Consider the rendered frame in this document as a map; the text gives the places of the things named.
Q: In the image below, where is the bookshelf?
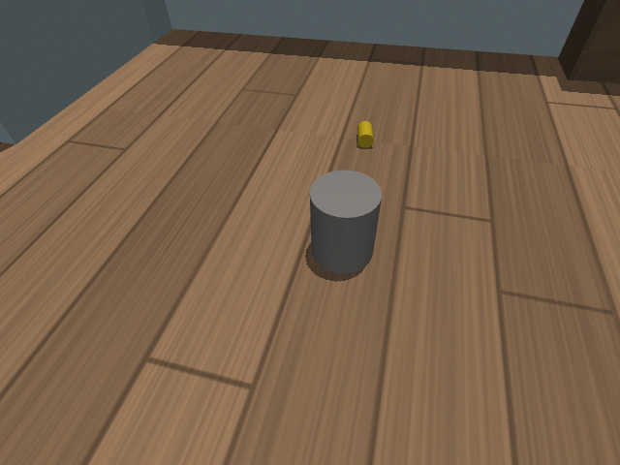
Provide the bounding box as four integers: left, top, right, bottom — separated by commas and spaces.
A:
558, 0, 620, 83

